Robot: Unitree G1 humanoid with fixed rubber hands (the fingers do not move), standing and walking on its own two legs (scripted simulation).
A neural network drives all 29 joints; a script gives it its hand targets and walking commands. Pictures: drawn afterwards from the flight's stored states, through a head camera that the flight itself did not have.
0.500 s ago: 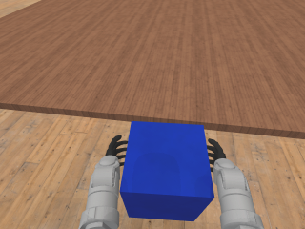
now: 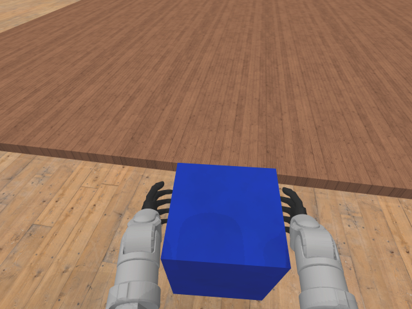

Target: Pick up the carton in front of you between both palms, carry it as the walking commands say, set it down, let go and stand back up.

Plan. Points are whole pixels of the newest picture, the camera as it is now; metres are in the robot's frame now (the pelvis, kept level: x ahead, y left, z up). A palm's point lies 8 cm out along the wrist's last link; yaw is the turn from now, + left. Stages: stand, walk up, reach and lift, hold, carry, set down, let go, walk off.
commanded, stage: reach and lift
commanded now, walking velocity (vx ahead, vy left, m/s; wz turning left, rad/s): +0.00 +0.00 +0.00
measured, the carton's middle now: (221, 234) +0.30 +0.01 -0.04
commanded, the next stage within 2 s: hold in 0.08 s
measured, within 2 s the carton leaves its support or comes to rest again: neither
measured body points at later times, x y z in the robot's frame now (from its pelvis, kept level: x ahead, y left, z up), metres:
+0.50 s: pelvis -0.01 +0.00 +0.00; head -0.07 +0.00 +0.44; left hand +0.29 +0.16 +0.05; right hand +0.29 -0.14 +0.04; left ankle +0.01 +0.13 -0.74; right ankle +0.00 -0.13 -0.74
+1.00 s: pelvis +0.14 +0.01 -0.01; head +0.10 +0.02 +0.44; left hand +0.41 +0.16 +0.07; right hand +0.41 -0.15 +0.07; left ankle +0.13 +0.11 -0.72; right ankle +0.07 -0.09 -0.75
